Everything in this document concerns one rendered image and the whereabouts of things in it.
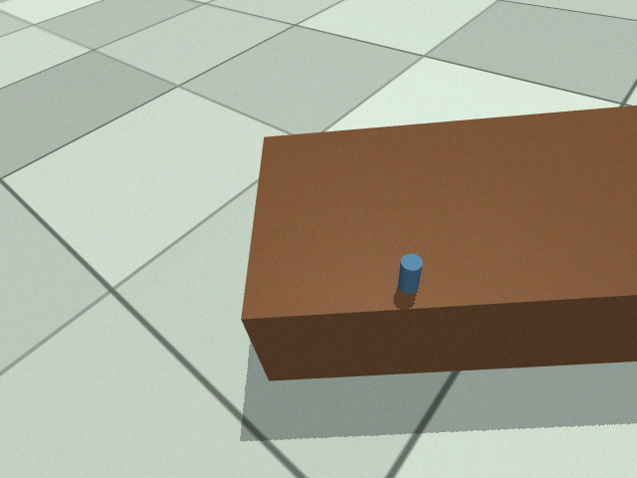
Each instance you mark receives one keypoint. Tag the can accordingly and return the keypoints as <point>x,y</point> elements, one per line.
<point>409,274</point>

